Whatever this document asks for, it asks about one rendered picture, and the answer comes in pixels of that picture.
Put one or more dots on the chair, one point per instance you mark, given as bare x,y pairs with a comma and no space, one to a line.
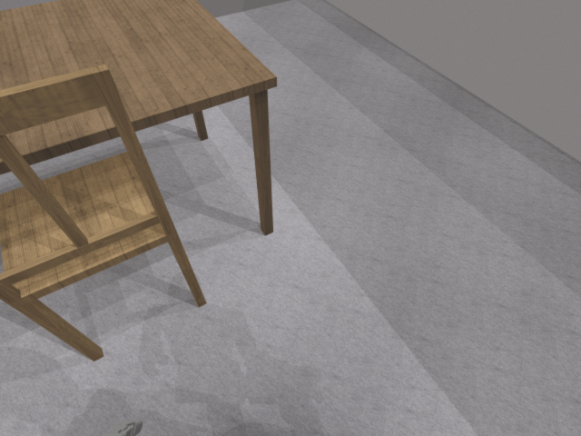
65,228

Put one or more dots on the table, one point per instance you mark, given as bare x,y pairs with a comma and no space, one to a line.
167,58

